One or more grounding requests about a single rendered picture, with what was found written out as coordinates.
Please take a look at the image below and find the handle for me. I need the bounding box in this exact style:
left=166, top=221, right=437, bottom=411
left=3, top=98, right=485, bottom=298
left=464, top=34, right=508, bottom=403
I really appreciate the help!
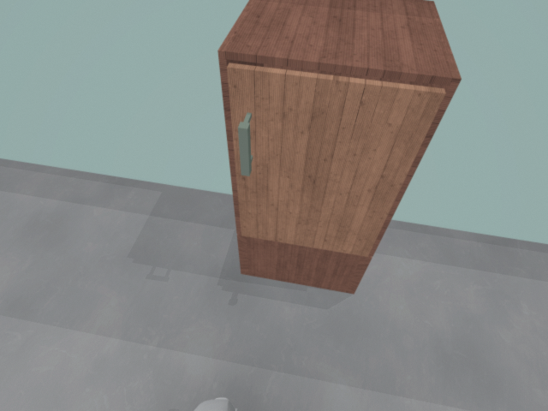
left=238, top=113, right=253, bottom=176

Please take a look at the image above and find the cupboard door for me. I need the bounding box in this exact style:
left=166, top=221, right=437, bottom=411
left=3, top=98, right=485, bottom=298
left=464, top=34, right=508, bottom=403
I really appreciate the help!
left=227, top=63, right=446, bottom=257

